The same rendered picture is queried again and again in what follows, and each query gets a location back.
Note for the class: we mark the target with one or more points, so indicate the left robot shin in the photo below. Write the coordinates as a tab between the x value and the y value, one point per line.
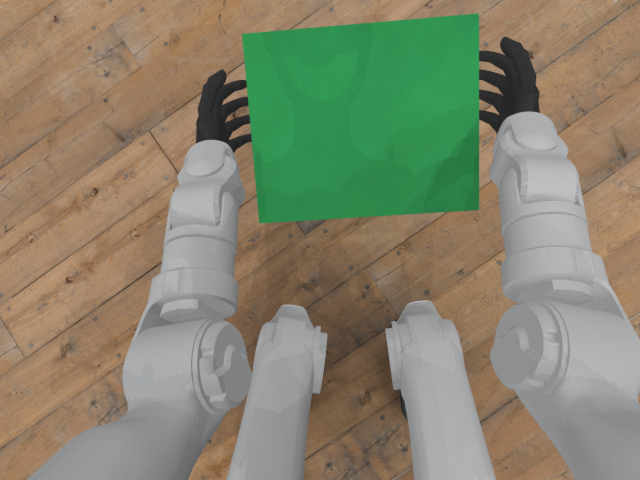
268	330

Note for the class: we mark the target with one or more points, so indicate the robot right hand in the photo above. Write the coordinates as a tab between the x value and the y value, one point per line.
518	87

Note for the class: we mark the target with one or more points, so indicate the robot right forearm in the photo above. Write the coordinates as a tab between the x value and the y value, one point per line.
543	219

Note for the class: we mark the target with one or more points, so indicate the robot right upper arm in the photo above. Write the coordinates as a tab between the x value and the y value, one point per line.
577	372

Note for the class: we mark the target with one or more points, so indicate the right robot shin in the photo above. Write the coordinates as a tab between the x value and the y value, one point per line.
424	307

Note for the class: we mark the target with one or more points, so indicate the carton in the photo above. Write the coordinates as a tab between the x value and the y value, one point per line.
362	120

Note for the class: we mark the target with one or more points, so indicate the robot left upper arm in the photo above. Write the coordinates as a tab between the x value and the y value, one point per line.
180	380

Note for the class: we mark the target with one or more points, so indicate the robot left hand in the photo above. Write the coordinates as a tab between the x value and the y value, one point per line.
211	123

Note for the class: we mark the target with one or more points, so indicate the robot left forearm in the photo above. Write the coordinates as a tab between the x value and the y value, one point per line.
196	280

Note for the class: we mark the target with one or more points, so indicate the robot shin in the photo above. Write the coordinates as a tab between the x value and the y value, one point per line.
424	307
268	330

